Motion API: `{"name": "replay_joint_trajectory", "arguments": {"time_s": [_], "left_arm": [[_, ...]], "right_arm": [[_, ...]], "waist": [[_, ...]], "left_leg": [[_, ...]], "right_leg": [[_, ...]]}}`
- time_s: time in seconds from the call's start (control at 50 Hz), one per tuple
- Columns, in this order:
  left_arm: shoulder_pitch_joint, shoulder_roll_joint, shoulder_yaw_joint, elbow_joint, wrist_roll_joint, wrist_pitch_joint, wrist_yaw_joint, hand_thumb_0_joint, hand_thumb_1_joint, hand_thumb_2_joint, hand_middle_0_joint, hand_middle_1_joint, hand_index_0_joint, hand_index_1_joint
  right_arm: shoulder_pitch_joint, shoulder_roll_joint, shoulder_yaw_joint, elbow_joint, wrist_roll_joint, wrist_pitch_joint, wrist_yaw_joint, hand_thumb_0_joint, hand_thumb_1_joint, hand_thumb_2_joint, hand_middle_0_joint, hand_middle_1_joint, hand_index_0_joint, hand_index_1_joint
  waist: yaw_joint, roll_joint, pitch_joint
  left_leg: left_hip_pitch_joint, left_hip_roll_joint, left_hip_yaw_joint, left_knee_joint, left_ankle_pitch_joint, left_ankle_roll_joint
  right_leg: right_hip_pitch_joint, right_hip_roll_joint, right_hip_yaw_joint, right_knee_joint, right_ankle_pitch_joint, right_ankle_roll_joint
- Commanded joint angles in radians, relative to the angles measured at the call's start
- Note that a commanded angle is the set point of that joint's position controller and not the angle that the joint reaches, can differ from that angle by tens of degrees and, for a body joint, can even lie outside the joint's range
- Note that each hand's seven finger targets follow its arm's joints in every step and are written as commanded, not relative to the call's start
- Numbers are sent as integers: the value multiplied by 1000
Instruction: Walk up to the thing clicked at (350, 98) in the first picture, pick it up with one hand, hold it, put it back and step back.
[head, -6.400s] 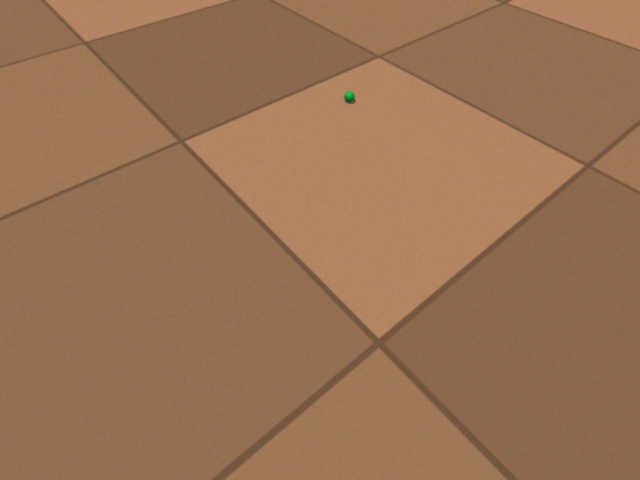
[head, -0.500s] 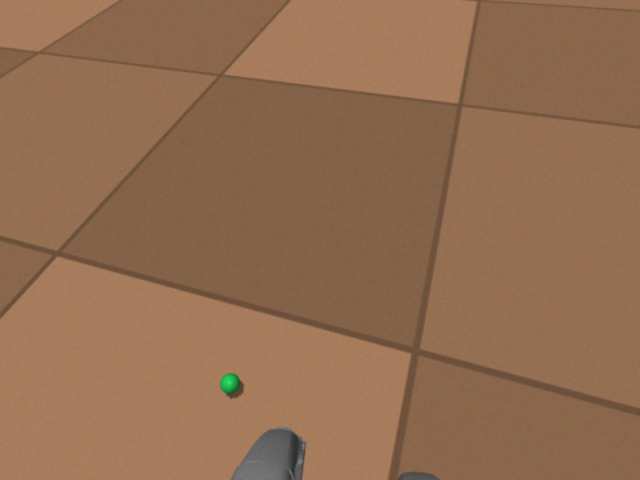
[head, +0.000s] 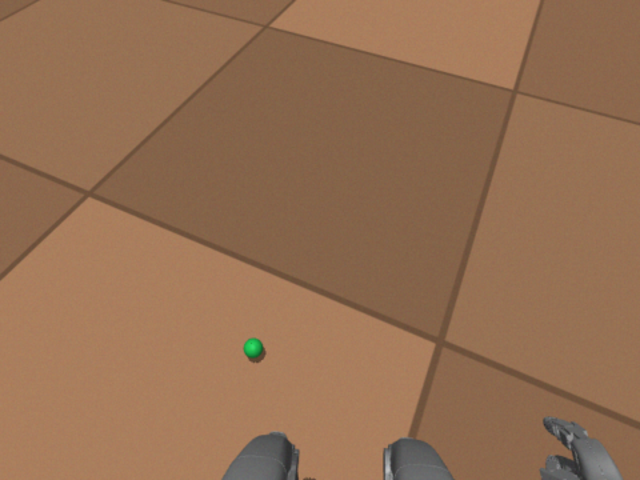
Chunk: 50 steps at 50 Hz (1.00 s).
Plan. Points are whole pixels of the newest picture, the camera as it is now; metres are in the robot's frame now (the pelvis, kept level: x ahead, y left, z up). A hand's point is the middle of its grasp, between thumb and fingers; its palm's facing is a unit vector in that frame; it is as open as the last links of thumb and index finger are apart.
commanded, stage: walk up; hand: left
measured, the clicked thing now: (253, 348) +0.49 +0.24 -0.71
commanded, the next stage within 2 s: stand in 1.36 s
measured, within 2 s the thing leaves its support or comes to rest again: neither
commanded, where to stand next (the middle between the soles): +0.09 +0.01 m, yaw -2 degrees
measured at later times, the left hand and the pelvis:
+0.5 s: hand out of the picture +0.10 +0.27 -0.13, palm faces -0.04 -0.94 -0.35, open 7.4 cm; pelvis +0.01 +0.01 +0.03, yaw -1 degrees
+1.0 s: hand out of the picture +0.11 +0.25 -0.12, palm faces -0.05 -0.95 -0.31, open 7.3 cm; pelvis +0.01 +0.00 +0.04, yaw -2 degrees
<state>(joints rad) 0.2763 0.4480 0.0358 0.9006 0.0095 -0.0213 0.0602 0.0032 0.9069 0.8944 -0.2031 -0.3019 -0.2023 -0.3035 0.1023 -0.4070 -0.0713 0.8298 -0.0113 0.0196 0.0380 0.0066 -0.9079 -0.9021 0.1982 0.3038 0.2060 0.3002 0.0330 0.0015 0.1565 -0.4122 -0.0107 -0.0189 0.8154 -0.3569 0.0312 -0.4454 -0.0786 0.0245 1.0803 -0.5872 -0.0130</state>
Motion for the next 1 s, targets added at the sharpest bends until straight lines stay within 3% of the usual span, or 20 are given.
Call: {"name": "replay_joint_trajectory", "arguments": {"time_s": [0.0,0.04,0.08,0.1,0.14,0.16,0.18,0.2,0.22,0.24,0.26,0.28,0.3,0.34,0.38,0.42,0.48,0.62,0.92,0.98], "left_arm": [[52,200,60,-29,-12,-29,-6,0,900,900,-200,-300,-200,-300],[47,176,57,-11,-11,-28,-16,0,900,900,-200,-300,-200,-300],[53,170,57,-3,-6,-28,-20,0,900,900,-200,-300,-200,-300],[61,169,58,12,-1,-26,-22,0,900,900,-200,-300,-200,-300],[48,162,61,28,6,-27,-25,0,900,900,-200,-300,-200,-300],[27,167,63,23,11,-31,-23,0,900,900,-200,-300,-200,-300],[-3,186,65,16,23,-36,-21,0,900,900,-200,-300,-200,-300],[-72,223,63,-4,23,-41,-24,0,900,900,-200,-300,-200,-300],[-156,236,56,-8,17,-37,-31,0,900,900,-200,-300,-200,-300],[-213,206,43,-16,11,-29,-37,0,900,900,-200,-300,-200,-300],[-196,163,27,-6,1,-24,-41,0,900,900,-200,-300,-200,-300],[-171,139,22,14,-6,-21,-45,0,900,900,-200,-300,-200,-300],[-121,140,24,44,-7,-23,-45,0,900,900,-200,-300,-200,-300],[-103,147,26,73,-6,-27,-50,0,900,900,-200,-300,-200,-300],[-160,148,24,78,-10,-30,-52,0,900,900,-200,-300,-200,-300],[-175,139,15,91,-19,-27,-52,0,900,900,-200,-300,-200,-300],[-185,130,6,121,-21,-23,-52,0,900,900,-200,-300,-200,-300],[-242,125,2,165,-15,-22,-55,0,900,900,-200,-300,-200,-300],[-274,113,11,212,-5,-16,-61,0,900,900,-200,-300,-200,-300],[-264,111,13,213,-4,-15,-63,0,900,900,-200,-300,-200,-300]], "right_arm": [[18,-237,-52,-41,2,-21,-35,0,-900,-900,200,300,200,300],[23,-257,-50,-20,1,-29,-34,0,-900,-900,200,300,200,300],[-3,-247,-41,-28,-1,-26,-35,0,-900,-900,200,300,200,300],[-15,-246,-38,-27,2,-25,-35,0,-900,-900,200,300,200,300],[-34,-223,-24,-22,10,-21,-36,0,-900,-900,200,300,200,300],[-31,-187,-9,-14,16,-22,-36,0,-900,-900,200,300,200,300],[-16,-148,7,-8,23,-25,-36,0,-900,-900,200,300,200,300],[-12,-139,11,8,21,-26,-34,0,-900,-900,200,300,200,300],[12,-165,-2,49,19,-24,-40,0,-900,-900,200,300,200,300],[56,-176,-10,85,13,-29,-42,0,-900,-900,200,300,200,300],[44,-198,-12,89,10,-36,-41,0,-900,-900,200,300,200,300],[-11,-212,-6,91,8,-47,-38,0,-900,-900,200,300,200,300],[-51,-218,1,89,9,-51,-35,0,-900,-900,200,300,200,300],[-61,-204,17,102,7,-56,-34,0,-900,-900,200,300,200,300],[-40,-178,29,136,12,-60,-37,0,-900,-900,200,300,200,300],[-54,-182,28,163,13,-63,-39,0,-900,-900,200,300,200,300],[-76,-175,30,187,15,-60,-38,0,-900,-900,200,300,200,300],[-84,-156,30,241,19,-56,-38,0,-900,-900,200,300,200,300],[-107,-156,29,285,5,-53,-36,0,-900,-900,200,300,200,300],[-103,-157,30,284,4,-56,-36,0,-900,-900,200,300,200,300]], "waist": [[-34,142,-99],[-34,200,-117],[-29,201,-141],[-18,195,-151],[0,146,-161],[10,108,-172],[8,17,-178],[-21,-49,-135],[-50,-83,-137],[-86,-73,-126],[-81,27,-117],[-46,79,-118],[-9,69,-141],[10,19,-159],[-14,10,-161],[-14,47,-178],[-14,51,-185],[-31,-8,-223],[-36,9,-161],[-34,23,-177]], "left_leg": [[69,203,-270,-354,120,170],[53,223,-296,-367,121,174],[47,220,-270,-342,95,179],[12,215,-257,-333,36,170],[-41,185,-216,-282,4,125],[-52,175,-202,-255,26,90],[-105,151,-191,-202,30,49],[-82,71,-136,-186,-71,9],[109,38,-58,-122,-103,3],[239,50,-68,-165,-86,4],[234,95,-159,-316,-90,20],[155,156,-259,-398,-103,46],[108,212,-312,-414,-74,82],[51,192,-250,-410,-15,66],[70,142,-173,-406,138,22],[133,136,-155,-418,218,12],[185,136,-138,-438,216,12],[272,126,-89,-466,313,-3],[251,130,-93,-567,127,-15],[260,135,-96,-571,133,-15]], "right_leg": [[-72,-5,-9,-41,87,-5],[10,8,-39,-159,109,0],[69,30,-43,-256,105,-2],[125,40,-49,-305,147,-4],[246,73,-59,-476,264,-15],[282,58,-18,-534,291,-29],[316,-33,136,-594,263,-56],[206,-136,302,-684,125,-104],[35,-198,316,-711,21,-151],[-75,-174,263,-684,19,-127],[-63,-91,148,-626,54,-68],[32,3,50,-550,167,-28],[125,24,21,-518,229,-16],[246,11,48,-584,260,-27],[287,-19,75,-617,373,-37],[280,-27,64,-631,426,-34],[273,-34,64,-689,423,-26],[312,-61,68,-767,502,-11],[292,-54,73,-850,355,-3],[304,-51,68,-844,379,-3]]}}
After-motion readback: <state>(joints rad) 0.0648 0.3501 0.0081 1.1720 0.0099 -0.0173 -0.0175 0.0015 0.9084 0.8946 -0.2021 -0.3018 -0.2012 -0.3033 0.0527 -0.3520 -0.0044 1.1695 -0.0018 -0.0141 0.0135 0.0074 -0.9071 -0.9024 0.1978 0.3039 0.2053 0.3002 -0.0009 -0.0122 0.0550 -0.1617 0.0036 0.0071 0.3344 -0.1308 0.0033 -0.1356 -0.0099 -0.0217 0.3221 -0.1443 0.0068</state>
